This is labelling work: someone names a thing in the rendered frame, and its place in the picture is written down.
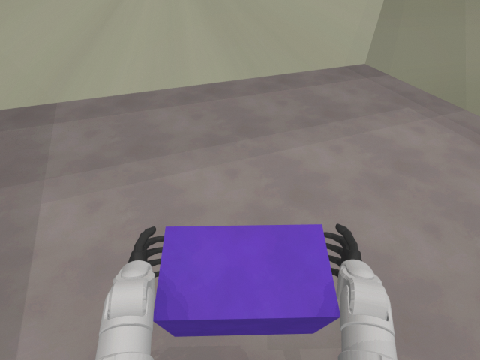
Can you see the robot right hand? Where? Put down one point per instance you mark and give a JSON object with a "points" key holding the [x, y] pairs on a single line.
{"points": [[348, 251]]}

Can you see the robot left forearm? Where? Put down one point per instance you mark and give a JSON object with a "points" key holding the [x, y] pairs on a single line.
{"points": [[127, 320]]}

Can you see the robot left hand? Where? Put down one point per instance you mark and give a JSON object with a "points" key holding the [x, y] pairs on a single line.
{"points": [[140, 251]]}

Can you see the robot right forearm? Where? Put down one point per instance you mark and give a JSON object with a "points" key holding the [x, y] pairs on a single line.
{"points": [[366, 324]]}

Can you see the carton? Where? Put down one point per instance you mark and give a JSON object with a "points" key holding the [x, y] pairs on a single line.
{"points": [[245, 280]]}

